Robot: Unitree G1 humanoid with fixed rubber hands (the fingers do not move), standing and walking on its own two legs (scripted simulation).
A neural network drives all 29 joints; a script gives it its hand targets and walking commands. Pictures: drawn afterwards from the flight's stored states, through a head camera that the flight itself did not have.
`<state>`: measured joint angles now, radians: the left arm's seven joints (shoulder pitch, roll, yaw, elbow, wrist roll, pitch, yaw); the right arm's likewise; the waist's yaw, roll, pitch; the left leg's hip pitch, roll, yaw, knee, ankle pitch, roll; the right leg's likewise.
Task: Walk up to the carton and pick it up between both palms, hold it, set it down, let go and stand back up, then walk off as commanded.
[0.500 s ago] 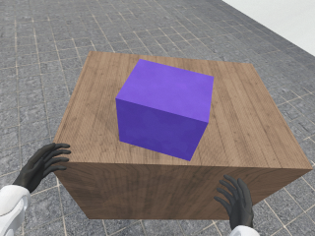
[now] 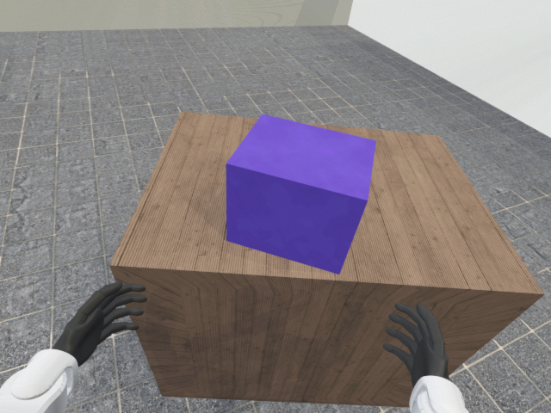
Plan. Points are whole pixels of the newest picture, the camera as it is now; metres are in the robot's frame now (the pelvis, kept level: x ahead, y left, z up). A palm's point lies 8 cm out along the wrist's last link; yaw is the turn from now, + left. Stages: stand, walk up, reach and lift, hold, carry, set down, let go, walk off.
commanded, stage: set down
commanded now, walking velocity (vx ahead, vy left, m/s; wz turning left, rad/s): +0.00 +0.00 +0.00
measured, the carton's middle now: (299, 192) +0.52 -0.01 +0.05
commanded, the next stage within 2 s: let go in 1.54 s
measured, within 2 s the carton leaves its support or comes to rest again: neither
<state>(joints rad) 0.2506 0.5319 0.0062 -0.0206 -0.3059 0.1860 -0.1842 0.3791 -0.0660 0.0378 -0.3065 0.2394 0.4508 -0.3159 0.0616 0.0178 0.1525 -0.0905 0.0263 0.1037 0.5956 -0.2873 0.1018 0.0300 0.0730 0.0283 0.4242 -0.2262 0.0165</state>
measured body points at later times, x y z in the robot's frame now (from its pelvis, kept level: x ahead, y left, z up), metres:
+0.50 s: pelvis -0.02 -0.04 +0.00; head -0.02 +0.01 +0.44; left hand +0.23 +0.23 -0.03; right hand +0.20 -0.21 +0.01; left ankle +0.05 +0.05 -0.73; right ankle +0.01 -0.14 -0.73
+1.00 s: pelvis +0.07 -0.02 +0.01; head +0.10 +0.00 +0.46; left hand +0.19 +0.24 -0.05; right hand +0.21 -0.21 -0.06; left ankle +0.05 +0.05 -0.73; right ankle +0.01 -0.14 -0.73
